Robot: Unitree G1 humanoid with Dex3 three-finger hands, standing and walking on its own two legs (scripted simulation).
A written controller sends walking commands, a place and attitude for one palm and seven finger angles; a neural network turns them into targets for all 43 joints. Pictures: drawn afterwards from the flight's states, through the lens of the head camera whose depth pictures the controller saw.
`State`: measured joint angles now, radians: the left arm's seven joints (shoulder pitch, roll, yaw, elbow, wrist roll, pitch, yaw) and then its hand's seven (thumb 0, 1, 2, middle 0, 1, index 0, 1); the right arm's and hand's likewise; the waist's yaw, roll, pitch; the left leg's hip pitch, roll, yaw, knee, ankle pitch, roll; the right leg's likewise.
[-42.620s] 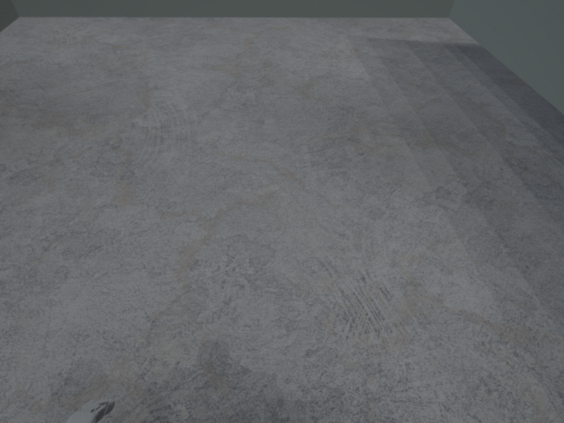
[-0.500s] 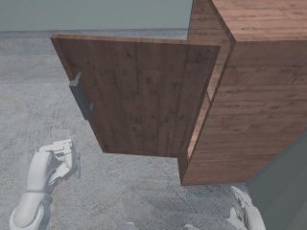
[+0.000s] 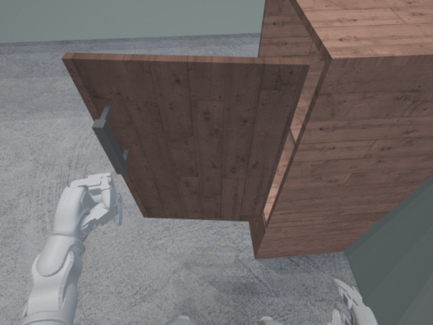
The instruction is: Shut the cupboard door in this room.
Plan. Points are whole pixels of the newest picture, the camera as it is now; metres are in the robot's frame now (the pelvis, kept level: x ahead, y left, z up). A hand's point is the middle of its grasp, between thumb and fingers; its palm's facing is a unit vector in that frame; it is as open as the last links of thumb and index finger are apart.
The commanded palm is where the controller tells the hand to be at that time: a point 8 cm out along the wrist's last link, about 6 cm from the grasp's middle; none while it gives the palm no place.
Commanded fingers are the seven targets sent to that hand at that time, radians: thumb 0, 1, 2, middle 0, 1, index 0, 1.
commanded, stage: bring the fist close to the handle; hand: left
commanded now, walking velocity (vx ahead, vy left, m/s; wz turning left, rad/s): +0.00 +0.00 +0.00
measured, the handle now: (115, 142) +0.45 +0.23 +0.06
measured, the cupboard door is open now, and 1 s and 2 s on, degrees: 83 83 67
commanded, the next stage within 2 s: push the door shut along its arc in 0.74 s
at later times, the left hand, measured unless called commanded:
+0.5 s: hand (123, 180) +0.35 +0.19 +0.08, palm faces +0.02 -1.00 -0.04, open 3.1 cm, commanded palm +0.32 +0.24 +0.07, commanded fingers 0.00 0.90 0.90 -1.30 -1.50 -1.30 -1.50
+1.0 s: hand (123, 179) +0.36 +0.19 +0.07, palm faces +0.00 -1.00 -0.05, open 3.1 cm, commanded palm +0.34 +0.24 +0.07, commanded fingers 0.00 0.90 0.90 -1.30 -1.50 -1.30 -1.50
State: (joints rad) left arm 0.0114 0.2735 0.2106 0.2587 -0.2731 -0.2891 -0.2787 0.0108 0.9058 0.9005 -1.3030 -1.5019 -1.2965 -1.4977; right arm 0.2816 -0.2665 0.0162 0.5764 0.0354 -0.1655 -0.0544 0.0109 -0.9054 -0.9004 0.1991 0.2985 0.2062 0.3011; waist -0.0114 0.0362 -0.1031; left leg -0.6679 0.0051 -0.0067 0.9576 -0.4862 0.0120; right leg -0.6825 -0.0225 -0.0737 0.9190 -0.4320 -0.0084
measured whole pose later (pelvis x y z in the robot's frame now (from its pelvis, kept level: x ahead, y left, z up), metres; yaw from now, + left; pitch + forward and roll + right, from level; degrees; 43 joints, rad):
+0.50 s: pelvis +0.00 +0.00 +0.00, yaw -1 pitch +12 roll -1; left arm -0.20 0.27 0.23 0.46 -0.23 -0.35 -0.21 0.01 0.90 0.90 -1.30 -1.50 -1.30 -1.50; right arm 0.30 -0.25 0.01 0.60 0.03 -0.11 -0.04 0.01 -0.91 -0.90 0.20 0.30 0.21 0.30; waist -0.03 0.02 -0.10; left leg -0.66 0.01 0.01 0.92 -0.46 0.01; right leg -0.69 -0.02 -0.05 0.90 -0.41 -0.01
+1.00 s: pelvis -0.01 -0.01 +0.00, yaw +0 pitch +12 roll -1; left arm -0.29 0.32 0.27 0.61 -0.23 -0.36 -0.29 0.01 0.90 0.90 -1.31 -1.50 -1.30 -1.50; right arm 0.27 -0.26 0.02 0.61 0.04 -0.09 -0.05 0.01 -0.91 -0.90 0.20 0.30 0.21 0.30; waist -0.04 0.02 -0.09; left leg -0.66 0.01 0.00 0.92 -0.45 0.00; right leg -0.69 -0.02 -0.07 0.89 -0.41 -0.02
